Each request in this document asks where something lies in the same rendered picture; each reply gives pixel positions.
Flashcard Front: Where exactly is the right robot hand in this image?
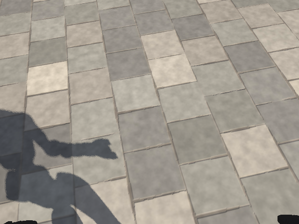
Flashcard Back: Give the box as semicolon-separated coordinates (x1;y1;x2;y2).
278;215;299;224

